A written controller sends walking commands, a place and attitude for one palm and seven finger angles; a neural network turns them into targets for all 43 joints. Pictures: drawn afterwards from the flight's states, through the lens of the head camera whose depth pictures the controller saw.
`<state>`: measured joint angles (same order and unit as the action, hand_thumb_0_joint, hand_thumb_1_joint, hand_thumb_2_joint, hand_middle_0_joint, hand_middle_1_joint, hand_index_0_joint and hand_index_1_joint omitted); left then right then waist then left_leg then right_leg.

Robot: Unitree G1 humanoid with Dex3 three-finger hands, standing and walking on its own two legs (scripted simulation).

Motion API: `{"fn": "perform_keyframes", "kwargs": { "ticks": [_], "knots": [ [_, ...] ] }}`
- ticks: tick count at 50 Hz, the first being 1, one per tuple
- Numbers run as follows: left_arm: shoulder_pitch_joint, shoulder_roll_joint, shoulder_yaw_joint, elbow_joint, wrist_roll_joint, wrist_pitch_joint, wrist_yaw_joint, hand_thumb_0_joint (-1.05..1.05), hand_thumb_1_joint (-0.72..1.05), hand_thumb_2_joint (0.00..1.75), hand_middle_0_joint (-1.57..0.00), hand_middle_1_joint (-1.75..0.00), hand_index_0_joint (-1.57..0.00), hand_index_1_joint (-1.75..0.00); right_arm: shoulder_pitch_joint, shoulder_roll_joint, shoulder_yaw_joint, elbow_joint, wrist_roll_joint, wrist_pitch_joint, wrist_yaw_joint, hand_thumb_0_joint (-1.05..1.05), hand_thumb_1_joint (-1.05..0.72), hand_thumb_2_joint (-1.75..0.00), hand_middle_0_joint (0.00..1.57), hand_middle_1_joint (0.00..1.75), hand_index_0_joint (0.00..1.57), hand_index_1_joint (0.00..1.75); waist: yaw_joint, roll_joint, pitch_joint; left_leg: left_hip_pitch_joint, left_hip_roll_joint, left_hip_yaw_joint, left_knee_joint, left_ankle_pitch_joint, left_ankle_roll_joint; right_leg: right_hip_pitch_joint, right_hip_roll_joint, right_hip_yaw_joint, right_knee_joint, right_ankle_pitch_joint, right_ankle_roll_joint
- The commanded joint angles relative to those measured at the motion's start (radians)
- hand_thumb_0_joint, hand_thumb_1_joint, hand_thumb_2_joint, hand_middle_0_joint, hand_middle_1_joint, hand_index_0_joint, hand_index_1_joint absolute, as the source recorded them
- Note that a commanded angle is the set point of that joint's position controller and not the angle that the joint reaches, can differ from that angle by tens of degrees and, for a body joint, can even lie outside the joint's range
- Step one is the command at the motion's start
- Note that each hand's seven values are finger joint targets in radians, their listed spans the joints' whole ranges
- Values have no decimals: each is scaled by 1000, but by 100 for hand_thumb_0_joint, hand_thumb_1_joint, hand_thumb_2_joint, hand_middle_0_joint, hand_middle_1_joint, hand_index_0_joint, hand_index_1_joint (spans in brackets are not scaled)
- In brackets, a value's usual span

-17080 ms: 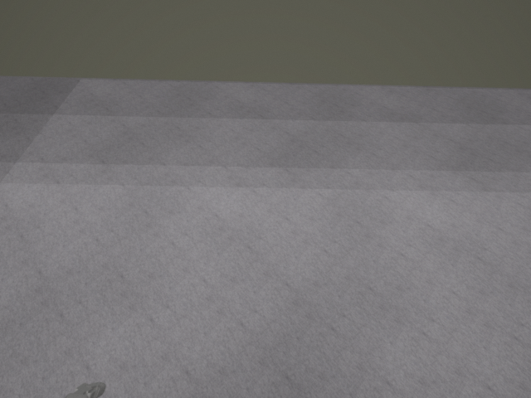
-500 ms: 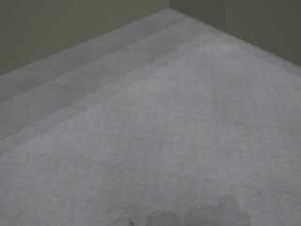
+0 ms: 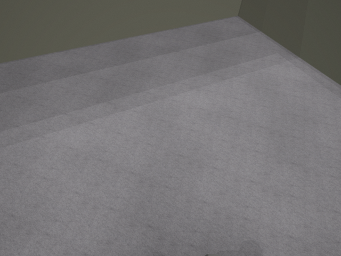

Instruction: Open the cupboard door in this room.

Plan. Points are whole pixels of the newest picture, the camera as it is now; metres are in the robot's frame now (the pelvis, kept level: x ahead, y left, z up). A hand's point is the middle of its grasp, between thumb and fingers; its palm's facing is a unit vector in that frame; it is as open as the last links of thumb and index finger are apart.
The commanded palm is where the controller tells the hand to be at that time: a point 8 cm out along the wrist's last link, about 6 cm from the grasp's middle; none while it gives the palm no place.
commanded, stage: turn or walk to find it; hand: left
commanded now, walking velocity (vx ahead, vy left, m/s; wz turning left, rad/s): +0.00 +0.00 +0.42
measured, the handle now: out of the picture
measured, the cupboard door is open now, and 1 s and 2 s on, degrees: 0 0 0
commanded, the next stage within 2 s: stand and wait in 1.08 s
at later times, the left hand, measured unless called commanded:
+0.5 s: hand out of the picture -0.03 +0.17 -0.16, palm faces +0.26 -0.93 -0.25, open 7.4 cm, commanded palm none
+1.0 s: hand out of the picture -0.02 +0.19 -0.16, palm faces +0.42 -0.86 -0.28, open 7.4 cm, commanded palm none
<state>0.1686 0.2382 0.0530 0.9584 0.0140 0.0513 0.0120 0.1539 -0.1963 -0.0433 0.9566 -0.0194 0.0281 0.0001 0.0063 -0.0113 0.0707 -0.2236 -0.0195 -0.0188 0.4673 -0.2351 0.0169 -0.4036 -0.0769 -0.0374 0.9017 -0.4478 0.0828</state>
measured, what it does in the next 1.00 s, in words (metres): steps on the spot, turning left: right foot, then left foot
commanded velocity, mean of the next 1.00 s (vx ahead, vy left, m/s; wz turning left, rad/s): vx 0.00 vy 0.00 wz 0.42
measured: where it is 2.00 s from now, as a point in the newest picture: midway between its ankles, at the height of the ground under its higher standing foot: outside the picture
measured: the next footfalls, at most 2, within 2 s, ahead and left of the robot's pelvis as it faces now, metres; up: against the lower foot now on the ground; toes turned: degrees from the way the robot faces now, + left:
right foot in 0.12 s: +0.04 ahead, -0.13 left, +0.00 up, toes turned -1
left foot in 0.58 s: -0.04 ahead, +0.11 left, +0.00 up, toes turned +20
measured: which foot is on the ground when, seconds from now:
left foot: down 0.00-0.12, up 0.14-0.56, down 0.58-1.00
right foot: up 0.00-0.10, down 0.12-0.58, up 0.60-0.98, down 1.00-1.00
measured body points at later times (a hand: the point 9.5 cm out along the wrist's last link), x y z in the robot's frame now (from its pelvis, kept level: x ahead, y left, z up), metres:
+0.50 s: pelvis -0.02 -0.03 +0.00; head +0.02 -0.03 +0.45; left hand -0.04 +0.22 -0.14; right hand +0.10 -0.27 -0.16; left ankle -0.08 +0.11 -0.70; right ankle +0.00 -0.13 -0.74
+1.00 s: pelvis -0.03 -0.03 -0.01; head +0.01 -0.04 +0.44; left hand -0.05 +0.24 -0.14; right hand +0.13 -0.23 -0.17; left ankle -0.07 +0.10 -0.74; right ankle +0.02 -0.13 -0.74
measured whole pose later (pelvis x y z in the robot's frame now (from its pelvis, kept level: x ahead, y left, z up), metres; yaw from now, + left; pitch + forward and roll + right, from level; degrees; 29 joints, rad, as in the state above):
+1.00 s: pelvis -0.03 -0.03 -0.01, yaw +25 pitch +0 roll +1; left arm 0.15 0.21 0.04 0.93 0.01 0.02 0.01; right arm 0.19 -0.21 -0.06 0.97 -0.02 0.04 0.00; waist -0.01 0.03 0.06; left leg -0.28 -0.03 -0.07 0.55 -0.27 -0.02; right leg -0.27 -0.04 -0.06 0.57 -0.30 0.05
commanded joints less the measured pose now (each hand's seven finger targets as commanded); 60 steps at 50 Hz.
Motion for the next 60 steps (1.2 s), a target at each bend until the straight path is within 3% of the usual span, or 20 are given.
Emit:
{"fn": "perform_keyframes", "kwargs": {
  "ticks": [1,4,6,7,9,12,22,25,27,29,30,35,42,47,48,49,50,51,54,60],
  "knots": [
    [11,65,14,-84,-7,-27,4,0,90,90,-20,-30,-20,-30,21,-211,-60,-55,-7,-8,-10,0,-90,-90,20,30,20,30,-21,186,-78,29,233,-268,-95,391,145,60,32,-19,-179,12,-12],
    [125,85,22,-58,-4,-46,9,0,90,90,-20,-30,-20,-30,-4,-186,-64,-68,3,-5,-6,0,-90,-90,20,30,20,30,34,111,-126,-78,160,-234,23,254,74,287,16,-24,-494,244,-19],
    [140,228,47,-71,17,-62,20,0,90,90,-20,-30,-20,-30,8,-85,-48,-108,11,-5,4,0,-90,-90,20,30,20,30,45,-284,-96,-355,-53,-24,382,-319,-43,398,-372,346,-622,407,-176],
    [128,214,52,-81,5,-63,23,0,90,90,-20,-30,-20,-30,-4,-138,-61,-99,0,14,-2,0,-90,-90,20,30,20,30,53,-284,-91,-317,-5,-89,550,-358,-36,255,-406,360,-652,366,-230],
    [20,153,38,-104,4,-59,22,0,90,90,-20,-30,-20,-30,10,-134,-68,-59,-2,25,8,0,-90,-90,20,30,20,30,-2,-130,-15,-322,20,-85,735,-234,-37,162,-308,236,-643,271,-225],
    [-8,110,26,-117,6,-67,23,0,90,90,-20,-30,-20,-30,73,-107,-59,-25,-4,29,19,0,-90,-90,20,30,20,30,-25,-128,-42,-303,36,-39,755,-129,-66,195,-231,70,-607,363,-183],
    [134,176,45,-41,18,-58,19,0,90,90,-20,-30,-20,-30,-42,-81,-28,-46,11,12,13,0,-90,-90,20,30,20,30,53,-179,-86,-208,46,69,353,-248,-75,347,-290,9,-521,637,-231],
    [114,185,49,-29,16,-52,18,0,90,90,-20,-30,-20,-30,-4,-84,-24,-37,14,2,8,0,-90,-90,20,30,20,30,29,-187,-114,-110,37,104,185,-182,-62,324,-290,-14,-465,636,-208],
    [95,171,49,-28,3,-44,16,0,90,90,-20,-30,-20,-30,59,-111,-29,-21,10,-11,9,0,-90,-90,20,30,20,30,-15,-117,-136,72,54,98,-53,26,-45,222,-254,-79,-350,521,-132],
    [76,65,22,-83,-4,-29,6,0,90,90,-20,-30,-20,-30,121,-277,-65,-26,-1,-18,3,0,-90,-90,20,30,20,30,-53,320,-117,230,414,-336,-160,461,128,-151,-56,-141,-5,-171,-11],
    [9,78,16,-98,5,-18,11,0,90,90,-20,-30,-20,-30,151,-280,-67,-7,-1,-14,-7,0,-90,-90,20,30,20,30,-81,253,-112,167,433,-343,-159,462,181,-143,-53,-50,106,-186,-17],
    [28,84,25,-42,1,-19,-4,0,90,90,-20,-30,-20,-30,15,-194,-39,-41,1,-25,-20,0,-90,-90,20,30,20,30,-13,160,-78,116,256,-159,-136,450,133,-130,-35,3,189,29,-5],
    [-17,63,15,-78,-3,-19,2,0,90,90,-20,-30,-20,-30,45,-207,-54,-43,-5,-15,-14,0,-90,-90,20,30,20,30,-32,156,-74,92,253,-225,-124,392,155,-50,1,-3,-22,-5,1],
    [75,68,16,-66,-8,-40,6,0,90,90,-20,-30,-20,-30,13,-202,-63,-58,-3,-7,-10,0,-90,-90,20,30,20,30,9,158,-119,17,202,-258,-25,414,116,167,44,-34,-366,147,-14],
    [111,84,20,-57,-6,-49,10,0,90,90,-20,-30,-20,-30,9,-185,-63,-61,4,-8,-8,0,-90,-90,20,30,20,30,27,119,-135,-40,165,-241,28,328,77,269,21,-24,-500,253,-18],
    [135,146,30,-55,6,-59,16,0,90,90,-20,-30,-20,-30,24,-137,-57,-70,13,-10,-2,0,-90,-90,20,30,20,30,35,-41,-147,-184,81,-153,154,117,17,400,-131,115,-572,307,-60],
    [138,220,45,-62,15,-63,21,0,90,90,-20,-30,-20,-30,18,-84,-46,-100,12,-11,2,0,-90,-90,20,30,20,30,40,-273,-113,-340,-50,-23,350,-284,-42,422,-356,326,-600,451,-176],
    [143,213,54,-69,6,-63,24,0,90,90,-20,-30,-20,-30,-6,-132,-60,-103,2,11,-3,0,-90,-90,20,30,20,30,61,-302,-107,-308,-9,-73,538,-370,-39,285,-412,353,-629,448,-238],
    [0,132,30,-103,4,-61,22,0,90,90,-20,-30,-20,-30,35,-114,-63,-43,-2,26,12,0,-90,-90,20,30,20,30,-19,-96,-23,-314,27,-66,755,-196,-49,187,-268,147,-601,366,-210],
    [64,129,29,-85,9,-66,22,0,90,90,-20,-30,-20,-30,31,-107,-51,-30,-1,30,17,0,-90,-90,20,30,20,30,8,-155,-42,-301,50,-7,650,-161,-86,262,-254,42,-598,418,-201]
  ]
}}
